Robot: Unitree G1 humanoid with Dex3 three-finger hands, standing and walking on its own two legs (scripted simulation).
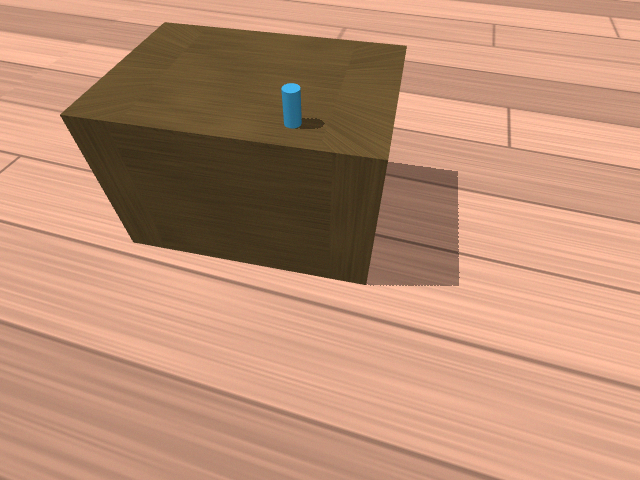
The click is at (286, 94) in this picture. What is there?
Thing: squat round
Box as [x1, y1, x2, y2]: [281, 83, 301, 127]
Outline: 288,83 283,85 281,88 284,124 287,127 297,127 301,123 300,88 297,84
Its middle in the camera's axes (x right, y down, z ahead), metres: -0.07 -0.37 +1.09
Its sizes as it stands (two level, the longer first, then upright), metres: 0.051 0.051 0.109
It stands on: a support 0.60 m high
